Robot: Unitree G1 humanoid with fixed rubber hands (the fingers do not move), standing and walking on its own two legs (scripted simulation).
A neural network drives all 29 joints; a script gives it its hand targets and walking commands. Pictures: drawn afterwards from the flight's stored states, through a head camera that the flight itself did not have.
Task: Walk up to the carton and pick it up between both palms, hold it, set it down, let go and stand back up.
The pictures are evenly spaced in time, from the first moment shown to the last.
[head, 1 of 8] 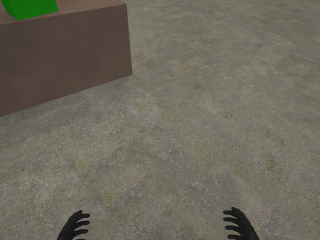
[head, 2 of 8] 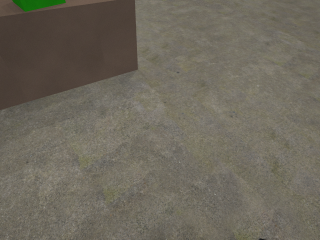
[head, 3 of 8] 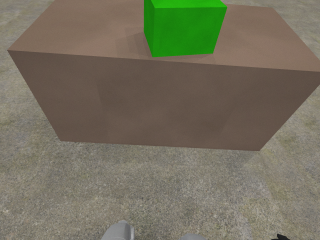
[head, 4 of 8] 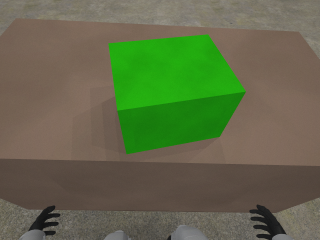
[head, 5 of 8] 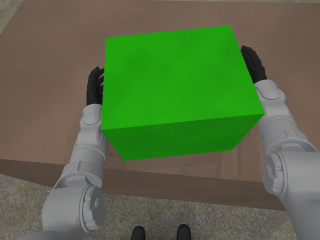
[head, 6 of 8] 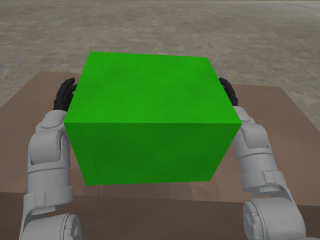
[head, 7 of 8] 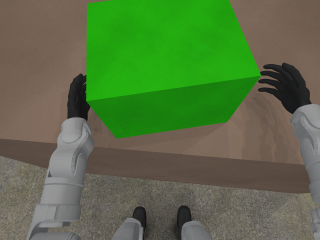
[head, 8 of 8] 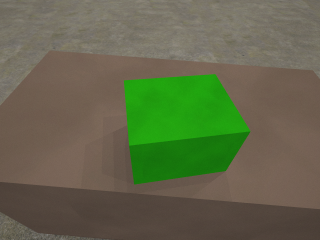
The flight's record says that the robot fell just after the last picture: no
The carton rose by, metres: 0.16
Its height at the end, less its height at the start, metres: +0.00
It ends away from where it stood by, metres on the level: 0.04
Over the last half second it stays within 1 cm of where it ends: yes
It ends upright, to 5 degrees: yes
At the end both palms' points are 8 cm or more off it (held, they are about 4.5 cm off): yes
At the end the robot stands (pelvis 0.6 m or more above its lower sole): yes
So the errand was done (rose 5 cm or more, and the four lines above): yes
